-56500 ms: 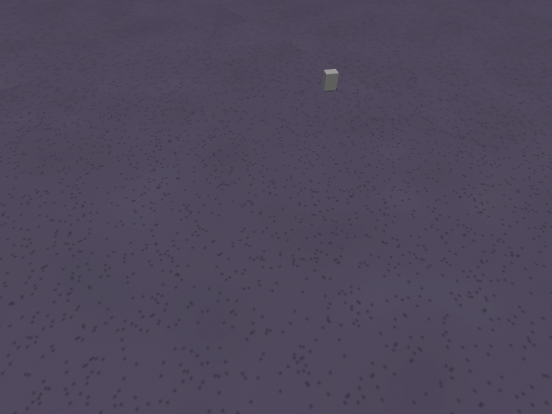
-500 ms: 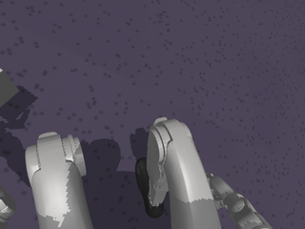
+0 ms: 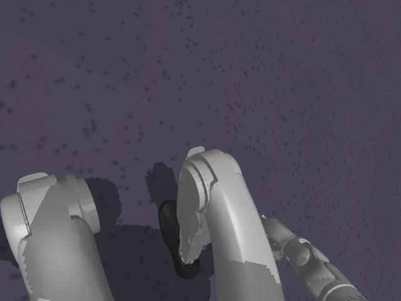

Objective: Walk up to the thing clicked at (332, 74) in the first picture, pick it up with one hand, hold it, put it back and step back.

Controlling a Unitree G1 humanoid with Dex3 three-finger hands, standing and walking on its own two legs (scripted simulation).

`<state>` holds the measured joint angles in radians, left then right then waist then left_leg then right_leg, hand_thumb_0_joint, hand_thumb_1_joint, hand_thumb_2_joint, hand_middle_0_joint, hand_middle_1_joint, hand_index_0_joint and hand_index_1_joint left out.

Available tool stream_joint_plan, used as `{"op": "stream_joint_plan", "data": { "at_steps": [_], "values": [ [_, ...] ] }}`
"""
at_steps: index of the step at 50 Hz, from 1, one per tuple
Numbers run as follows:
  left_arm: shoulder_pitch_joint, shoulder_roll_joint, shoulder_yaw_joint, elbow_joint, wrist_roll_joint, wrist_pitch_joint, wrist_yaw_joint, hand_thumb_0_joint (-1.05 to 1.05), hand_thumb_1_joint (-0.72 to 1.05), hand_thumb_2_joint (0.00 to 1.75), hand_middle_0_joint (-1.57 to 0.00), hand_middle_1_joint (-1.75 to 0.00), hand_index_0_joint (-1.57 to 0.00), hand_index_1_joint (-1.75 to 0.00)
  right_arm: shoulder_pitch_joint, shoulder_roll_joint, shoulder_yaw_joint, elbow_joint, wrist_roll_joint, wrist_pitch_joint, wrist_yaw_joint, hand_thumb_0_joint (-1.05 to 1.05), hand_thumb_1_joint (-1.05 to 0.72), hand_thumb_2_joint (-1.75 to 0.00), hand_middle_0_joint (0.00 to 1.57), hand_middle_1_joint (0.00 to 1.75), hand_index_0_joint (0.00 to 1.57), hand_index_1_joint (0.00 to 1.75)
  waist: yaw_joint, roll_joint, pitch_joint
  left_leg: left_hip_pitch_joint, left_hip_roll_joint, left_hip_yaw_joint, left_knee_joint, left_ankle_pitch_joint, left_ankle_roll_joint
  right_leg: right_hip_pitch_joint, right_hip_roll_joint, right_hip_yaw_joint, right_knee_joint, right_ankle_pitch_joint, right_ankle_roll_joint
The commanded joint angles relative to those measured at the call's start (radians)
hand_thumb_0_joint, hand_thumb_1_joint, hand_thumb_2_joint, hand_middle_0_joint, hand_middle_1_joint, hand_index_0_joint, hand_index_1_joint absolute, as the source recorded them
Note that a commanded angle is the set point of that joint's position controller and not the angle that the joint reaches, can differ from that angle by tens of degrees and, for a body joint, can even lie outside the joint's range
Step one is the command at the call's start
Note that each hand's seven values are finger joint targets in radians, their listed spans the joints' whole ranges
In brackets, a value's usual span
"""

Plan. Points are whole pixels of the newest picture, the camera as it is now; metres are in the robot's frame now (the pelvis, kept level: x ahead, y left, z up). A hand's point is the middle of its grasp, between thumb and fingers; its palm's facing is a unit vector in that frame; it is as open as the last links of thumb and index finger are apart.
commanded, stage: lower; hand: left
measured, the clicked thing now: out of the picture +0.43 +0.34 -0.18
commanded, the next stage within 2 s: loosen in 0.84 s
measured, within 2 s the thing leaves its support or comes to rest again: rests again in 0.88 s
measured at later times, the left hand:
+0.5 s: hand out of the picture +0.41 +0.36 -0.17, palm faces +0.60 -0.80 -0.02, open 10.3 cm
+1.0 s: hand out of the picture +0.42 +0.35 -0.18, palm faces +0.58 -0.82 -0.01, open 10.2 cm
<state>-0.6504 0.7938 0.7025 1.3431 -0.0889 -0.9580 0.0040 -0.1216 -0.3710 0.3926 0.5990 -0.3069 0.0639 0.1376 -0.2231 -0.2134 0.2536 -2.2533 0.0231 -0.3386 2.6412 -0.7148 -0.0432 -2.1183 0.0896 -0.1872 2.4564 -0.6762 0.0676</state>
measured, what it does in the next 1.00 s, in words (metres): stands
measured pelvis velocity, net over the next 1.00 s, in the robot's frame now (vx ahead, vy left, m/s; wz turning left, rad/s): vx -0.01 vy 0.01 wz -0.05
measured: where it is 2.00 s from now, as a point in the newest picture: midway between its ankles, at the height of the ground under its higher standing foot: (132, 274)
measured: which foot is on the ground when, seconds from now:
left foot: down 0.00-1.00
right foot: down 0.00-1.00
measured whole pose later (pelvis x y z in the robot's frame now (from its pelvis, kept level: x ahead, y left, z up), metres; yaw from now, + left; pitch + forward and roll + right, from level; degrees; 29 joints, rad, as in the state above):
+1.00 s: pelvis -0.01 +0.01 +0.00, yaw -3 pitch +11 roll -18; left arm -0.67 0.93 0.68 1.50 -0.07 -1.06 0.06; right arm -0.20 -0.38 0.53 0.52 -0.37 0.07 0.13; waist -0.24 -0.30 0.33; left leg -2.22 0.04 -0.41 2.68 -0.71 -0.02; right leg -2.06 0.12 -0.24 2.43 -0.64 0.08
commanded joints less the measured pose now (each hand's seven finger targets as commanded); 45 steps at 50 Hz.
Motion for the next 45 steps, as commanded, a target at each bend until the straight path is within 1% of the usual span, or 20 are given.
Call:
{"op": "stream_joint_plan", "data": {
  "at_steps": [1,2,6,7,10,11,18,22,25,27,32,34,35,36,38,39,42,43,44,45],
  "values": [
    [-0.191,0.25,0.015,-0.138,-0.012,-0.097,0.009,0.0,0.29,1.26,-1.32,-1.4,-1.35,-1.39,0.067,-0.333,-0.093,-0.017,-0.011,0.009,-0.022,0.0,-0.89,-0.9,0.2,0.3,0.2,0.3,-0.064,0.508,-0.641,0.44,0.062,0.1,-0.298,0.229,0.012,0.308,0.013,-0.121,-0.177,0.268,-0.077],
    [-0.215,0.251,0.006,-0.14,-0.011,-0.104,0.012,0.0,0.29,1.26,-1.32,-1.4,-1.34,-1.39,0.065,-0.33,-0.085,-0.018,-0.015,0.011,-0.021,0.0,-0.9,-0.9,0.2,0.3,0.2,0.3,-0.079,0.511,-0.636,0.432,0.062,0.098,-0.294,0.22,0.013,0.318,0.013,-0.124,-0.179,0.266,-0.074],
    [-0.239,0.299,0.012,-0.124,0.002,-0.123,0.022,0.0,0.31,1.29,-1.36,-1.43,-1.38,-1.42,0.026,-0.339,-0.073,-0.037,-0.02,0.011,-0.02,0.0,-0.89,-0.9,0.2,0.3,0.2,0.3,-0.083,0.504,-0.581,0.393,0.064,0.094,-0.3,0.134,0.017,0.285,0.016,-0.133,-0.185,0.197,-0.075],
    [-0.224,0.322,0.03,-0.115,0.005,-0.126,0.027,0.0,0.28,1.29,-1.34,-1.43,-1.37,-1.42,0.03,-0.339,-0.07,-0.034,-0.026,0.01,-0.021,0.0,-0.89,-0.9,0.2,0.3,0.2,0.3,-0.075,0.503,-0.595,0.399,0.064,0.099,-0.289,0.14,0.018,0.306,0.019,-0.129,-0.189,0.207,-0.073],
    [-0.208,0.332,0.026,-0.093,0.01,-0.135,0.028,0.0,0.3,1.26,-1.33,-1.4,-1.35,-1.39,0.014,-0.342,-0.058,-0.045,-0.03,0.009,-0.021,0.0,-0.89,-0.9,0.2,0.3,0.2,0.3,-0.075,0.5,-0.589,0.39,0.066,0.096,-0.287,0.14,0.019,0.308,0.022,-0.132,-0.186,0.205,-0.073],
    [-0.219,0.302,0.01,-0.098,0.008,-0.137,0.026,0.0,0.3,1.28,-1.33,-1.4,-1.35,-1.4,0.007,-0.341,-0.057,-0.054,-0.032,0.01,-0.023,0.0,-0.9,-0.9,0.2,0.3,0.2,0.3,-0.084,0.501,-0.595,0.415,0.068,0.093,-0.29,0.152,0.016,0.307,0.022,-0.138,-0.189,0.214,-0.071],
    [-0.206,0.32,0.006,-0.052,0.005,-0.142,0.029,0.0,0.29,1.25,-1.33,-1.39,-1.36,-1.39,-0.006,-0.358,-0.041,-0.061,-0.034,0.01,-0.023,0.0,-0.89,-0.9,0.2,0.3,0.2,0.3,-0.1,0.508,-0.552,0.407,0.073,0.068,-0.305,0.141,0.013,0.291,0.027,-0.161,-0.176,0.209,-0.071],
    [-0.196,0.334,0.015,-0.05,-0.001,-0.153,0.033,0.0,0.27,1.23,-1.3,-1.36,-1.32,-1.35,-0.002,-0.357,-0.031,-0.06,-0.04,0.011,-0.023,0.0,-0.89,-0.9,0.2,0.3,0.2,0.3,-0.098,0.496,-0.569,0.418,0.074,0.068,-0.286,0.172,0.016,0.322,0.032,-0.159,-0.182,0.239,-0.067],
    [-0.222,0.324,-0.008,-0.061,0.004,-0.16,0.034,0.0,0.27,1.21,-1.3,-1.34,-1.32,-1.34,-0.018,-0.355,-0.026,-0.07,-0.042,0.008,-0.024,0.0,-0.9,-0.9,0.2,0.3,0.2,0.3,-0.108,0.499,-0.551,0.412,0.076,0.063,-0.291,0.159,0.015,0.309,0.033,-0.165,-0.182,0.228,-0.068],
    [-0.207,0.356,0.012,-0.051,0.011,-0.162,0.04,0.0,0.28,1.21,-1.29,-1.33,-1.31,-1.33,-0.006,-0.358,-0.026,-0.056,-0.047,0.011,-0.026,0.0,-0.89,-0.9,0.2,0.3,0.2,0.3,-0.1,0.518,-0.559,0.43,0.08,0.063,-0.287,0.169,0.013,0.318,0.036,-0.162,-0.18,0.237,-0.068],
    [-0.212,0.355,0.001,-0.04,0.018,-0.171,0.05,0.0,0.3,1.19,-1.29,-1.32,-1.31,-1.32,-0.02,-0.364,-0.016,-0.065,-0.053,0.016,-0.026,0.0,-0.89,-0.9,0.2,0.3,0.2,0.3,-0.11,0.553,-0.527,0.453,0.085,0.045,-0.305,0.189,0.003,0.299,0.035,-0.174,-0.167,0.244,-0.071],
    [-0.218,0.327,-0.02,-0.032,0.019,-0.175,0.052,0.0,0.29,1.2,-1.29,-1.32,-1.31,-1.32,-0.032,-0.365,-0.012,-0.074,-0.054,0.018,-0.022,0.0,-0.89,-0.9,0.2,0.3,0.2,0.3,-0.119,0.538,-0.511,0.448,0.087,0.034,-0.315,0.166,0.002,0.291,0.032,-0.183,-0.169,0.226,-0.068],
    [-0.21,0.362,0.0,-0.034,0.02,-0.175,0.055,0.0,0.3,1.19,-1.28,-1.31,-1.3,-1.31,-0.03,-0.368,-0.01,-0.08,-0.054,0.017,-0.022,0.0,-0.89,-0.9,0.2,0.3,0.2,0.3,-0.109,0.54,-0.519,0.44,0.085,0.04,-0.306,0.159,0.005,0.298,0.037,-0.179,-0.173,0.223,-0.069],
    [-0.211,0.34,-0.018,-0.024,0.022,-0.177,0.055,0.0,0.3,1.18,-1.29,-1.31,-1.3,-1.3,-0.034,-0.367,-0.01,-0.075,-0.055,0.02,-0.022,0.0,-0.89,-0.9,0.2,0.3,0.2,0.3,-0.116,0.541,-0.504,0.443,0.086,0.034,-0.316,0.155,0.002,0.289,0.033,-0.183,-0.171,0.218,-0.069],
    [-0.212,0.369,-0.004,-0.027,0.022,-0.18,0.059,0.0,0.32,1.19,-1.29,-1.3,-1.3,-1.3,-0.035,-0.373,-0.006,-0.077,-0.056,0.021,-0.022,0.0,-0.89,-0.9,0.2,0.3,0.2,0.3,-0.115,0.547,-0.507,0.455,0.091,0.024,-0.318,0.163,0.0,0.283,0.034,-0.185,-0.163,0.224,-0.069],
    [-0.213,0.345,-0.017,-0.024,0.022,-0.182,0.056,0.0,0.29,1.19,-1.29,-1.31,-1.3,-1.31,-0.035,-0.371,-0.004,-0.078,-0.06,0.022,-0.021,0.0,-0.89,-0.9,0.2,0.3,0.2,0.3,-0.122,0.548,-0.515,0.471,0.091,0.024,-0.314,0.179,-0.002,0.295,0.036,-0.187,-0.164,0.237,-0.067],
    [-0.225,0.353,-0.014,-0.011,0.016,-0.189,0.061,0.0,0.29,1.17,-1.28,-1.29,-1.29,-1.29,-0.04,-0.372,0.003,-0.082,-0.06,0.02,-0.021,0.0,-0.89,-0.9,0.2,0.3,0.2,0.3,-0.13,0.535,-0.497,0.446,0.089,0.023,-0.309,0.157,0.003,0.292,0.04,-0.188,-0.17,0.226,-0.066],
    [-0.219,0.313,-0.039,0.001,0.011,-0.188,0.058,0.0,0.31,1.17,-1.27,-1.28,-1.28,-1.28,-0.042,-0.365,0.006,-0.076,-0.062,0.019,-0.022,0.0,-0.89,-0.9,0.2,0.3,0.2,0.3,-0.136,0.518,-0.488,0.446,0.09,0.023,-0.304,0.16,0.005,0.296,0.04,-0.188,-0.176,0.231,-0.063],
    [-0.232,0.351,-0.017,-0.009,0.01,-0.191,0.062,0.0,0.31,1.17,-1.27,-1.28,-1.28,-1.28,-0.046,-0.373,0.005,-0.082,-0.062,0.017,-0.024,0.0,-0.89,-0.9,0.2,0.3,0.2,0.3,-0.136,0.519,-0.496,0.441,0.09,0.027,-0.297,0.155,0.008,0.295,0.042,-0.187,-0.18,0.227,-0.063],
    [-0.231,0.351,-0.027,-0.004,0.013,-0.193,0.059,0.0,0.31,1.17,-1.26,-1.27,-1.27,-1.27,-0.046,-0.372,0.007,-0.083,-0.063,0.017,-0.024,0.0,-0.89,-0.9,0.2,0.3,0.2,0.3,-0.138,0.512,-0.491,0.434,0.089,0.028,-0.295,0.149,0.01,0.297,0.042,-0.185,-0.183,0.225,-0.062]
  ]
}}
